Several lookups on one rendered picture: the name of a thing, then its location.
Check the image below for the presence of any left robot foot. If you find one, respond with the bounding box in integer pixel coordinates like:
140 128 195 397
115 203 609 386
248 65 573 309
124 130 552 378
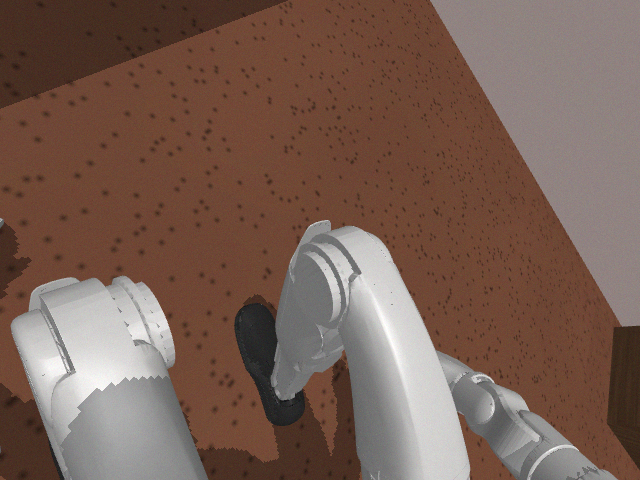
48 438 65 480

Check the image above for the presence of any right robot hand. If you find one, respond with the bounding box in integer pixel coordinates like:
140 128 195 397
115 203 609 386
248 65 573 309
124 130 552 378
436 350 475 393

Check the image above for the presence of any right robot foot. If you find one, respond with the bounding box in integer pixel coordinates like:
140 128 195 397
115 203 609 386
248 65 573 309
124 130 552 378
234 303 305 426

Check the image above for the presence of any right robot arm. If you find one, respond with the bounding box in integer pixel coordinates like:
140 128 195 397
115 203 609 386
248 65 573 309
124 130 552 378
452 372 618 480

